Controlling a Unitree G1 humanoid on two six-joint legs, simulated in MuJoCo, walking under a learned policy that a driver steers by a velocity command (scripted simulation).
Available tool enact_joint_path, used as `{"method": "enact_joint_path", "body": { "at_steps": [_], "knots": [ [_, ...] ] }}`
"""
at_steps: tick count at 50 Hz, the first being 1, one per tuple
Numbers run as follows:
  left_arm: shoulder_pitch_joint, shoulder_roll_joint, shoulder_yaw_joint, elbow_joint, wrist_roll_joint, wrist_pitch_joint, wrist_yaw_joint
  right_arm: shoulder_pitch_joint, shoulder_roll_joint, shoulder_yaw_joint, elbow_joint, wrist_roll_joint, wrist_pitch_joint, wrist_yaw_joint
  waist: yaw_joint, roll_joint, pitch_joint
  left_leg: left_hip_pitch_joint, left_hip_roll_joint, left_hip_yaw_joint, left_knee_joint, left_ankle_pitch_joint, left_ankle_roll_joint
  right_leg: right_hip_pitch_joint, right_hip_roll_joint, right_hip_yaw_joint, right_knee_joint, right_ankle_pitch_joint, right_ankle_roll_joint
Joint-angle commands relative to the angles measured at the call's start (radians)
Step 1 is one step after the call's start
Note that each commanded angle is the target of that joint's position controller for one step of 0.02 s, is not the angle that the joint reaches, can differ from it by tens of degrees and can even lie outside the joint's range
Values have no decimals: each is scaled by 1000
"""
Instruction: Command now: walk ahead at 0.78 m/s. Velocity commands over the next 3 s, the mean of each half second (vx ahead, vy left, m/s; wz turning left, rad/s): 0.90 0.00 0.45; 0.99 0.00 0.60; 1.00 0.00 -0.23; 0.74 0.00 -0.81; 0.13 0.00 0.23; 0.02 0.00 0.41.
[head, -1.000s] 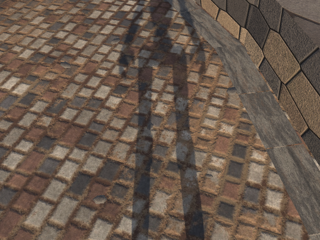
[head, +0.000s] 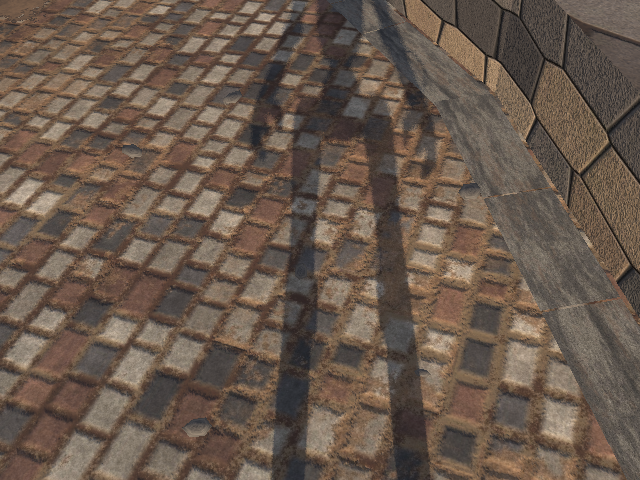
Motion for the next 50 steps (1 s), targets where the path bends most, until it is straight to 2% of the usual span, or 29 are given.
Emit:
{"method": "enact_joint_path", "body": {
  "at_steps": [1,2,4,6,10,16,19,20,21,22,23,24,25,26,27,28,29,31,34,37,41,43,44,45,46,47,48,49,50],
  "knots": [
    [247,172,29,12,22,-20,-26,-177,-36,16,-198,40,-68,21,91,-206,102,-818,43,-57,541,25,65,443,-424,808,-385,-581,-235],
    [198,125,13,-5,24,-24,-32,-193,-60,10,-206,25,-72,24,77,-148,113,-834,68,-55,547,124,71,427,-370,669,-347,-436,-199],
    [143,107,0,-28,22,-12,-38,-160,-55,8,-202,-14,-66,28,33,-111,98,-735,122,-27,457,229,37,331,-278,482,-366,-266,-169],
    [158,94,-5,-20,30,-11,-26,-143,-42,4,-194,1,-42,31,31,-147,117,-681,109,-15,434,324,-7,274,-233,333,-418,-139,-149],
    [207,85,-3,-2,39,-17,-2,-228,-31,-9,-244,16,-19,23,55,-122,174,-671,41,-21,285,460,-30,234,-199,84,-485,101,-110],
    [236,97,-5,-11,33,-9,15,-366,20,0,-327,15,-30,75,76,-94,226,-529,34,127,0,579,33,309,-205,-138,-509,377,-55],
    [237,178,14,-36,53,19,33,-376,-23,-19,-376,20,-30,92,22,-178,154,-390,-70,252,-36,441,87,444,-236,-189,-320,1163,-34],
    [227,203,23,-49,59,36,44,-304,-57,-35,-372,25,-23,91,-33,-224,97,-320,-109,280,-20,360,103,490,-247,-196,-181,1411,-32],
    [191,226,31,-68,64,53,51,-135,-104,-59,-335,28,-12,88,-123,-261,6,-153,-130,276,4,294,126,476,-262,-192,32,1552,-41],
    [143,241,38,-96,62,61,51,116,-185,-97,-265,25,-2,78,-234,-234,-114,166,-138,219,-60,305,164,350,-243,-178,316,1497,-43],
    [143,187,25,-123,62,42,45,244,-225,-115,-222,26,21,51,-243,-77,-160,486,-39,-10,-67,161,191,20,-151,-138,655,798,-19],
    [244,-4,-30,-197,34,-17,11,187,-286,-123,-251,6,16,40,-72,277,-236,780,214,-647,-247,-172,424,-469,81,25,1060,-187,31],
    [89,103,-16,-250,1,-75,-3,224,-187,-104,-246,-14,1,31,-159,130,-300,780,234,-863,-457,-372,396,-577,55,232,1078,-128,-38],
    [-20,124,-10,-298,-31,-92,-5,230,-150,-95,-237,-34,-17,29,-142,40,-147,647,222,-787,-499,-282,331,-611,14,222,1014,-70,-67],
    [-42,108,-13,-305,-17,-95,1,164,-122,-84,-241,-32,-30,38,-68,-136,-50,441,190,-683,-509,-152,301,-544,-26,216,912,-16,-71],
    [-26,98,-10,-295,8,-85,5,88,-99,-75,-259,-31,-34,41,-7,-164,-1,273,143,-585,-511,-53,293,-468,-53,215,837,3,-59],
    [19,97,-5,-288,18,-65,0,29,-88,-69,-277,-35,-32,34,45,-125,38,147,89,-507,-531,2,292,-405,-72,219,794,10,-37],
    [29,107,4,-298,34,-33,0,-2,-73,-64,-281,-9,-24,21,77,-84,101,-10,36,-401,-559,70,283,-366,-98,178,680,4,11],
    [-160,78,-6,-384,66,-29,9,24,-83,-61,-269,4,-26,-10,19,-54,178,-211,-40,-258,-564,265,252,-275,-67,85,382,253,62],
    [-286,24,-19,-424,48,-38,2,121,-80,-60,-222,10,-25,-14,-81,-7,130,-236,-51,-208,-547,276,185,-83,-10,35,110,559,65],
    [-374,90,14,-467,4,-44,-4,189,-74,-60,-167,13,-18,-17,-122,47,128,126,47,-292,-453,379,161,-191,-5,83,-79,497,36],
    [-285,142,43,-458,-2,-49,-7,189,-103,-69,-150,-5,-2,-21,-59,73,61,292,92,-290,-318,802,137,-144,28,56,-78,357,-13],
    [-142,178,65,-434,-15,-46,-2,159,-130,-73,-155,-28,6,-13,29,91,-39,328,89,-266,-157,1032,117,-7,39,32,-62,315,-52],
    [93,198,72,-398,-16,-33,8,70,-130,-66,-189,-52,8,-3,162,108,-189,196,72,-242,96,1037,96,292,-44,89,12,266,-105],
    [256,268,88,-352,21,-28,8,217,0,-33,-200,-41,-5,4,115,-191,-407,-165,-63,-171,523,571,41,749,-279,495,30,-2,-262],
    [324,224,84,-293,16,-31,-18,276,27,1,-189,13,-18,9,113,-477,-487,-402,-124,-142,715,-60,21,880,-396,928,-201,-421,-318],
    [278,127,65,-298,13,-21,-10,121,-62,-17,-211,42,-21,3,152,-339,-260,-543,-43,-118,745,-20,41,768,-361,865,-251,-482,-258],
    [239,104,57,-286,25,-6,-5,-26,-87,-16,-245,27,-31,5,160,-154,-113,-558,-10,-82,710,22,50,612,-312,695,-254,-316,-224],
    [221,111,54,-268,39,-1,-14,-123,-57,-11,-274,3,-42,9,136,-21,9,-549,9,-55,656,37,53,451,-261,586,-283,-153,-215]
  ]
}}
